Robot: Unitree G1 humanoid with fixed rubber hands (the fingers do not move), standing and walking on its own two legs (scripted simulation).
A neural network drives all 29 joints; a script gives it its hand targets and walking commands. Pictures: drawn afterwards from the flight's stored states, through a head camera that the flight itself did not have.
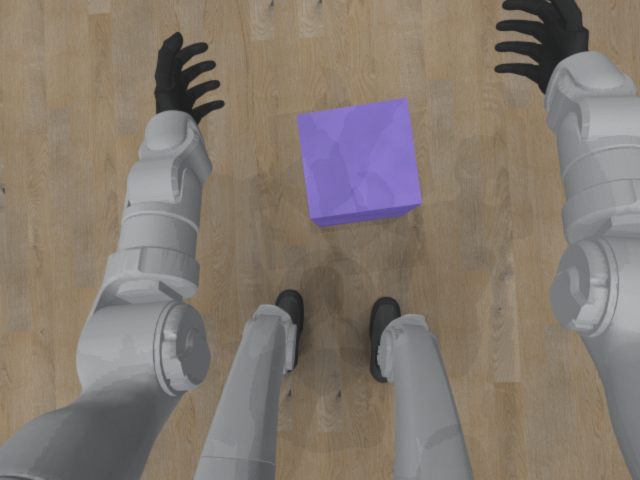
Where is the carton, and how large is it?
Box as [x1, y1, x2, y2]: [296, 98, 421, 226]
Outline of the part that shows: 406,98 296,115 310,218 319,226 397,216 404,214 421,203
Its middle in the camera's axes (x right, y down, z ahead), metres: +0.08 -0.16 +0.85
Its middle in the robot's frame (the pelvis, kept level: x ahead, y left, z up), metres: +0.52 -0.01 -0.52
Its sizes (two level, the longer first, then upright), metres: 0.210 0.200 0.250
